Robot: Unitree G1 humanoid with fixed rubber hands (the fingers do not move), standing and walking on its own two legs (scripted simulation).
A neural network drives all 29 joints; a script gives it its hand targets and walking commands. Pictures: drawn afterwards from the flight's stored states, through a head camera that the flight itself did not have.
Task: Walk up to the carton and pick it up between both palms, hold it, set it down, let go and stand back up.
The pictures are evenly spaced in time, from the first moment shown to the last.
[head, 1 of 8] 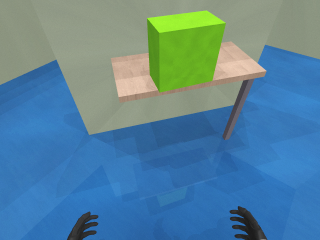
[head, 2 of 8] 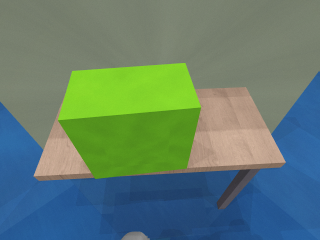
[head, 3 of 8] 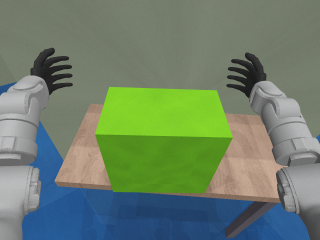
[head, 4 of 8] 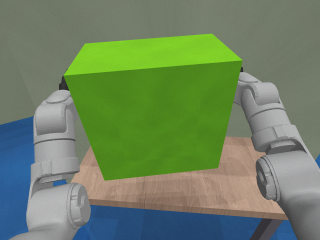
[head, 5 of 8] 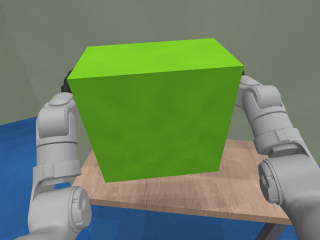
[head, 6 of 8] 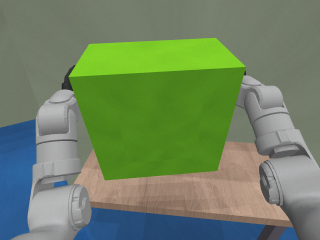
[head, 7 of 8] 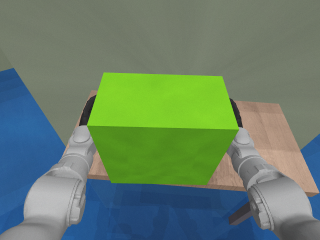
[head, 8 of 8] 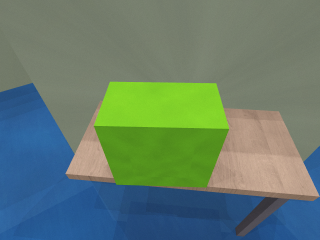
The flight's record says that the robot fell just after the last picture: no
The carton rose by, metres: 0.26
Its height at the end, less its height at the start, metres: +0.00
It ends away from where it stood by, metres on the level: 0.01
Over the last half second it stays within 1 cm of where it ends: yes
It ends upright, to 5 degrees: yes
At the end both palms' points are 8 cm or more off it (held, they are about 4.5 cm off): yes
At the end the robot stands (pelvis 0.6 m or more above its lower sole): yes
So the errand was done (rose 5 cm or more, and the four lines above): yes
